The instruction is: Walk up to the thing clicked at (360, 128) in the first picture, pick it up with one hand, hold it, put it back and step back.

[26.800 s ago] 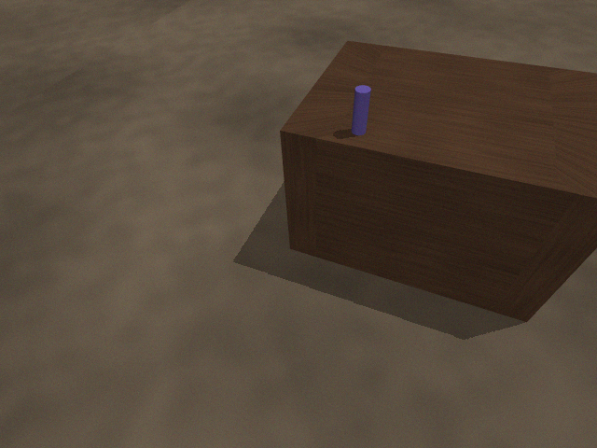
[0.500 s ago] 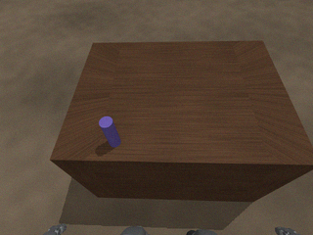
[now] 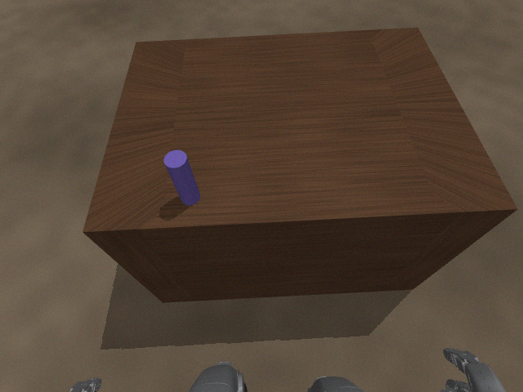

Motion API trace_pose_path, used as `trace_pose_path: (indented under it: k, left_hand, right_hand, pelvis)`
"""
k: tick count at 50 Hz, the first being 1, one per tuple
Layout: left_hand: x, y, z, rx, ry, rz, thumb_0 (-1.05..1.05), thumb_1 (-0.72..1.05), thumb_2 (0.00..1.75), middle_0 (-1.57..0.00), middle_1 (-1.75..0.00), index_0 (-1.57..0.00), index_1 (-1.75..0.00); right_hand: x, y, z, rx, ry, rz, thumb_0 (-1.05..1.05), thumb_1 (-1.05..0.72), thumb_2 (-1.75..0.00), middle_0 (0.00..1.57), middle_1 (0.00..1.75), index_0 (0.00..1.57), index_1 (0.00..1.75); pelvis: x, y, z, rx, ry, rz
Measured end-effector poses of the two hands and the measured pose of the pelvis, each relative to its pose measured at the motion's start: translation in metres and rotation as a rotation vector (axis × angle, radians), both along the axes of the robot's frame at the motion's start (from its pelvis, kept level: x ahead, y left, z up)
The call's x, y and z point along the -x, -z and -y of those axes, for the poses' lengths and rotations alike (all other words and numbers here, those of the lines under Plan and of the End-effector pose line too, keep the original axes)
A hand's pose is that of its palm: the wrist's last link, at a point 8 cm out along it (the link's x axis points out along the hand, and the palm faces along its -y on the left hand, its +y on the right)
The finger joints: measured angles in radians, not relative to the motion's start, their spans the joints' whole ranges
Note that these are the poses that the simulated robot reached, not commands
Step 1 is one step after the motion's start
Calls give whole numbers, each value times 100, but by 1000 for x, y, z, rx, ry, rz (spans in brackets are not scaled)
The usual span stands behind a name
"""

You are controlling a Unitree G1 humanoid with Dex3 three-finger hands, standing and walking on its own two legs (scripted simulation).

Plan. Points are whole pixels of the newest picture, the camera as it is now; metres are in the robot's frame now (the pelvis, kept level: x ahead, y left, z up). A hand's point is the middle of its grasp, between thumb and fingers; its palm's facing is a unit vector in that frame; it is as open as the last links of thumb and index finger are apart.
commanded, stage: step back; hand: left
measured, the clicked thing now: (183, 179) +0.51 +0.18 -0.08
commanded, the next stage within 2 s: none
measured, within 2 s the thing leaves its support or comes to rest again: neither
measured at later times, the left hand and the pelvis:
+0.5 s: hand out of the picture -0.02 +0.29 -0.14, palm faces +0.05 -0.92 -0.38, open 7.4 cm; pelvis -0.12 +0.01 +0.01, yaw +2 degrees
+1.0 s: hand out of the picture -0.17 +0.24 -0.12, palm faces +0.01 -0.89 -0.45, open 7.4 cm; pelvis -0.27 -0.03 +0.01, yaw +2 degrees
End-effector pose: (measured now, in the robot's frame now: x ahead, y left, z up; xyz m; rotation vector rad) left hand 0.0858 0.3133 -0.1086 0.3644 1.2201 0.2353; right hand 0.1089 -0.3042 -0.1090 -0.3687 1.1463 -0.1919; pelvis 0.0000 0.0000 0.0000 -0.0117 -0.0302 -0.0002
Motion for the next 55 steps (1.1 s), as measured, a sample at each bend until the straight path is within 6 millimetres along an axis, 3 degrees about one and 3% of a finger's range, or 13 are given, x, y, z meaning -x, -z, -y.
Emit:
trace_pose_path:
  k: [5,10,14,17,25,30,34,38,43,49,55]
  left_hand:
    - [27,-16,11,0,-4,27,1,90,90,-20,-30,-20,-30]
    - [41,-29,5,-22,-12,70,1,90,90,-20,-30,-20,-30]
    - [51,-28,-7,-31,-11,129,1,90,90,-20,-30,-20,-30]
    - [64,-16,-20,-19,-16,151,1,90,90,-20,-30,-20,-30]
    - [119,-9,-24,15,-46,79,1,90,90,-20,-30,-20,-30]
    - [160,-7,-15,18,-23,14,1,90,90,-20,-30,-20,-30]
    - [188,-5,-1,7,4,-14,1,90,90,-20,-30,-20,-30]
    - [218,-6,18,-13,13,-9,1,90,90,-20,-30,-20,-30]
    - [252,-25,33,-24,6,2,1,90,90,-20,-30,-20,-30]
    - [260,-35,31,-57,14,87,1,90,90,-21,-30,-20,-30]
    - [276,-20,17,-44,4,173,1,90,90,-20,-30,-20,-30]
  right_hand:
    - [11,1,3,-27,13,1,0,-90,-90,21,30,21,30]
    - [29,-4,3,-11,-23,-1,0,-90,-90,21,30,21,30]
    - [48,-5,-2,18,-58,-23,0,-90,-90,21,30,21,30]
    - [64,-5,-9,41,-76,-19,0,-90,-90,21,30,21,30]
    - [114,-30,-19,41,-60,-1,1,-90,-90,21,30,21,30]
    - [134,-36,-9,46,-44,54,1,-90,-90,21,30,21,30]
    - [155,-28,9,42,-35,89,0,-90,-90,21,30,21,30]
    - [182,-10,35,26,-3,98,0,-90,-90,21,30,21,30]
    - [226,-6,45,5,34,44,1,-90,-90,21,30,21,30]
    - [282,0,45,8,5,-47,1,-91,-90,21,30,21,30]
    - [324,5,31,25,-37,-86,1,-90,-90,21,30,21,30]
  pelvis:
    - [19,-7,4,-24,-5,3]
    - [40,-13,0,-33,-23,-15]
    - [61,-8,-7,-23,-54,-16]
    - [79,0,-15,-25,-71,-6]
    - [119,-13,-15,0,-32,2]
    - [147,-15,-6,6,3,-2]
    - [174,-7,6,-2,35,1]
    - [202,3,22,20,30,15]
    - [227,-8,30,-38,25,7]
    - [261,-10,32,-41,-19,-3]
    - [304,3,26,-49,-68,10]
